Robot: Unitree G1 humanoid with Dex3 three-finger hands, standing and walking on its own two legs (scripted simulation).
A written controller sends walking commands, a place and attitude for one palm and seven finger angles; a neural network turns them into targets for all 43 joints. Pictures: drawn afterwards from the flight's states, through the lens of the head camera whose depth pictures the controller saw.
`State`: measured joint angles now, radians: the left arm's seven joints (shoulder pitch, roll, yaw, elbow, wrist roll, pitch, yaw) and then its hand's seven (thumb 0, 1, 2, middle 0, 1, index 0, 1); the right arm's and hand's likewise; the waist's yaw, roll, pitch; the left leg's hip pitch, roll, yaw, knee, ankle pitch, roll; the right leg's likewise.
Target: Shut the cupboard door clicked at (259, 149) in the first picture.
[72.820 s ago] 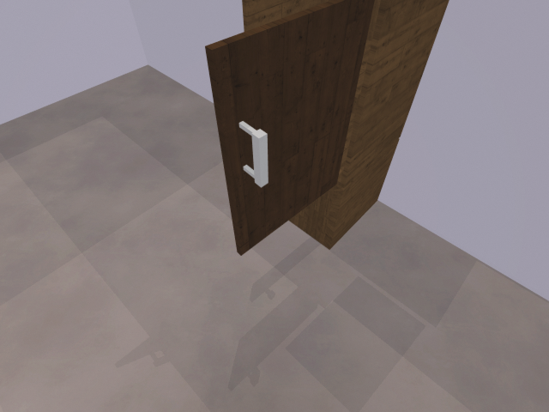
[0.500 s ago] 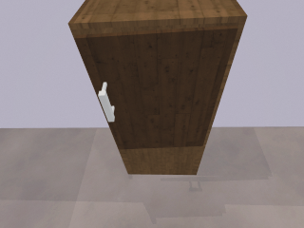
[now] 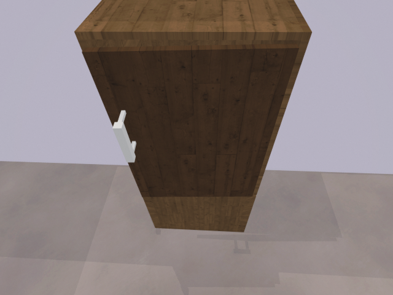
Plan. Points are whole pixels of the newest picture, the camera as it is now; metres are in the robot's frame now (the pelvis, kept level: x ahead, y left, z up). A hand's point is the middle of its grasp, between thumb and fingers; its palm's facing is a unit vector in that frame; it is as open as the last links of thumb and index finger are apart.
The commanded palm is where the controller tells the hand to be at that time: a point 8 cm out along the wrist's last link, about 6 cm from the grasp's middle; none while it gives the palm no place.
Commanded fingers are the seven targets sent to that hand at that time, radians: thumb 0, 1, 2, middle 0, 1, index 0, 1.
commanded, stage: raise the hand and make a fist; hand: left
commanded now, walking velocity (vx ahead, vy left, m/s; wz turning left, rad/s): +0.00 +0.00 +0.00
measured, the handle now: (126, 137) +0.47 +0.21 +0.03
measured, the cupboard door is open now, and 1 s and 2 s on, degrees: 3 3 3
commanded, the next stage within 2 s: bring the fist close to the handle in 1.94 s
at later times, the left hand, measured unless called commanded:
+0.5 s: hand out of the picture +0.11 +0.20 -0.07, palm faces +0.09 -1.00 -0.02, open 5.9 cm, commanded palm +0.10 +0.25 -0.04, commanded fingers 0.00 0.90 0.90 -0.64 -0.78 -0.64 -0.78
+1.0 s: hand (81, 274) +0.16 +0.23 -0.01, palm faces +0.06 -1.00 -0.06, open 3.6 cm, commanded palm +0.13 +0.28 -0.01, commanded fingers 0.00 0.90 0.90 -1.10 -1.28 -1.10 -1.28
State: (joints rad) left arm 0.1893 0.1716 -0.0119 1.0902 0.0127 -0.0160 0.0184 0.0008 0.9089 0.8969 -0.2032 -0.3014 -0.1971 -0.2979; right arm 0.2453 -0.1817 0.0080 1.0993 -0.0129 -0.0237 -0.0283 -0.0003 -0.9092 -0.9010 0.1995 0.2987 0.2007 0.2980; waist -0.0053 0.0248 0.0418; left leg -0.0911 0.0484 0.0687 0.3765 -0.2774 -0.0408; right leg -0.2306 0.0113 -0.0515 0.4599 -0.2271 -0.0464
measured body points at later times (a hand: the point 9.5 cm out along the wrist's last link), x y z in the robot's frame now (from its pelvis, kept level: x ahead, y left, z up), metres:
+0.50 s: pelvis -0.06 +0.01 -0.10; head +0.01 +0.03 +0.35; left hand +0.10 +0.26 -0.07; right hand +0.20 -0.21 -0.13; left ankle -0.05 +0.14 -0.74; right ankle +0.01 -0.09 -0.74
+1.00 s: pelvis -0.04 +0.05 -0.08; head +0.02 +0.06 +0.36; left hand +0.15 +0.28 +0.00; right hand +0.13 -0.18 -0.16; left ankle -0.05 +0.14 -0.74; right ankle +0.01 -0.09 -0.74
